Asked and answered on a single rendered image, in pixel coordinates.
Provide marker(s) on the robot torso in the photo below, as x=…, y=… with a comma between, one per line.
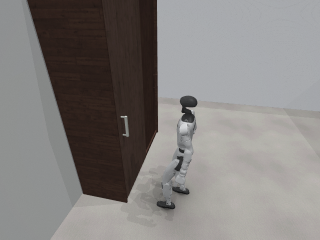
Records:
x=180, y=144

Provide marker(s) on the right robot shin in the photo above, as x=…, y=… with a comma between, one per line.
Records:
x=183, y=189

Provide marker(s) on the left robot upper arm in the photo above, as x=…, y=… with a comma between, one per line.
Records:
x=184, y=132

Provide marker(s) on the handle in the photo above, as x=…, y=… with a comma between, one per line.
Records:
x=126, y=126
x=156, y=77

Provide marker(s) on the robot left forearm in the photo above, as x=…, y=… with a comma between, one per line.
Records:
x=187, y=158

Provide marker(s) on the robot left hand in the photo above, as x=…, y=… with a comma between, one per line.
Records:
x=181, y=180

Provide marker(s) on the right robot upper arm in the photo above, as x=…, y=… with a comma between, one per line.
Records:
x=193, y=112

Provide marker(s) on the wardrobe door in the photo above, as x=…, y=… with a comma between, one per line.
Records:
x=122, y=25
x=146, y=16

